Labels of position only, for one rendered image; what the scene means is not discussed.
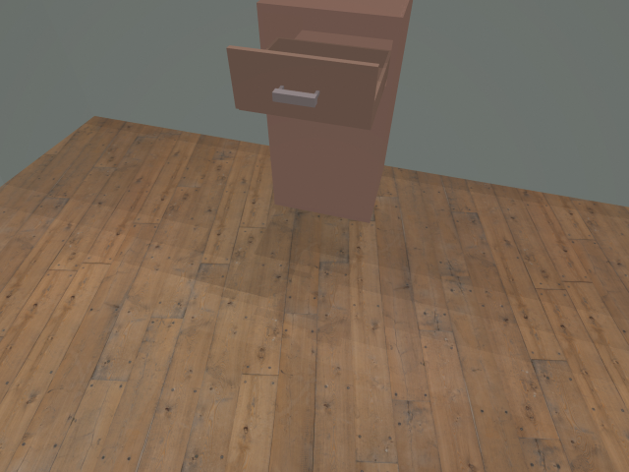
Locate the cabinet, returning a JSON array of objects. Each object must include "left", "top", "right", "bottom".
[{"left": 257, "top": 0, "right": 413, "bottom": 223}]

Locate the drawer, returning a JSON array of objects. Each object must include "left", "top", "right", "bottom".
[{"left": 226, "top": 37, "right": 391, "bottom": 130}]

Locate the handle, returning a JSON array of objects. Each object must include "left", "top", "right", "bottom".
[{"left": 272, "top": 86, "right": 319, "bottom": 107}]

